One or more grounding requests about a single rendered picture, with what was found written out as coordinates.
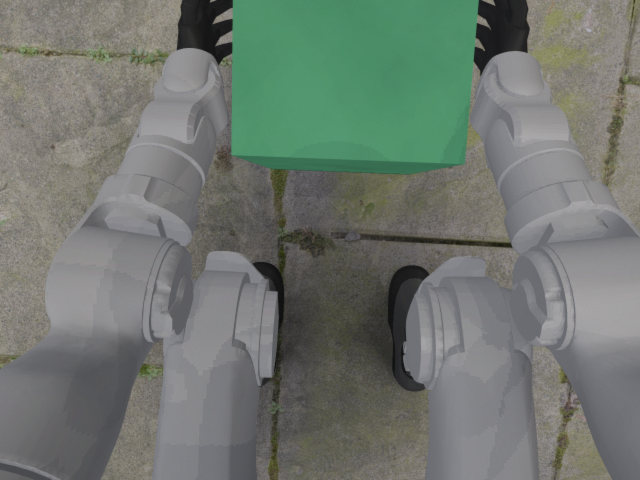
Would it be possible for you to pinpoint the robot left thigh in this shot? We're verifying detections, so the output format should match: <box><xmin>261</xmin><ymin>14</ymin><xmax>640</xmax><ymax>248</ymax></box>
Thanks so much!
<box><xmin>152</xmin><ymin>270</ymin><xmax>279</xmax><ymax>480</ymax></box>

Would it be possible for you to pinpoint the right robot hand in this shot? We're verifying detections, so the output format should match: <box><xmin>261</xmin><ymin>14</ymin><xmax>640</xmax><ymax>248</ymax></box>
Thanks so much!
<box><xmin>474</xmin><ymin>0</ymin><xmax>530</xmax><ymax>77</ymax></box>

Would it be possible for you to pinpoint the left robot hand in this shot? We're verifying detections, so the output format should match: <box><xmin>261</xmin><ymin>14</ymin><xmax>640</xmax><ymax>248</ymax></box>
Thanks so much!
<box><xmin>177</xmin><ymin>0</ymin><xmax>233</xmax><ymax>65</ymax></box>

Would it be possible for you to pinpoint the robot right upper arm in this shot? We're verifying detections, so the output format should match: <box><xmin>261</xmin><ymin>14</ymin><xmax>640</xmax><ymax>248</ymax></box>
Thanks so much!
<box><xmin>509</xmin><ymin>236</ymin><xmax>640</xmax><ymax>480</ymax></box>

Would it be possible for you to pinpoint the robot left upper arm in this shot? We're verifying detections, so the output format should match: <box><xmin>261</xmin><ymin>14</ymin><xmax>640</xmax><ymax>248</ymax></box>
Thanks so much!
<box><xmin>0</xmin><ymin>226</ymin><xmax>194</xmax><ymax>480</ymax></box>

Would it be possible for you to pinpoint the carton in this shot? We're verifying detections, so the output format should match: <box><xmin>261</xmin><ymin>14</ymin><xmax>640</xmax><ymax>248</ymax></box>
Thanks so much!
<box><xmin>231</xmin><ymin>0</ymin><xmax>479</xmax><ymax>175</ymax></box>

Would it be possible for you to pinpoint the robot left forearm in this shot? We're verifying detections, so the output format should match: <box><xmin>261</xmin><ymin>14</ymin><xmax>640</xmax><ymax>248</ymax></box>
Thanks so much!
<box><xmin>45</xmin><ymin>48</ymin><xmax>229</xmax><ymax>319</ymax></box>

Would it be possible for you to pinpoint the robot right forearm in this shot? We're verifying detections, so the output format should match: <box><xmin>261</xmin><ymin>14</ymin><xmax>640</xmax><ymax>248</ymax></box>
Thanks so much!
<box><xmin>470</xmin><ymin>51</ymin><xmax>640</xmax><ymax>254</ymax></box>

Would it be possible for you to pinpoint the robot right foot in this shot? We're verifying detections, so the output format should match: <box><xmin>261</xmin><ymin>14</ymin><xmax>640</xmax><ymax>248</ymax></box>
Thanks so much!
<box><xmin>388</xmin><ymin>265</ymin><xmax>429</xmax><ymax>391</ymax></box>

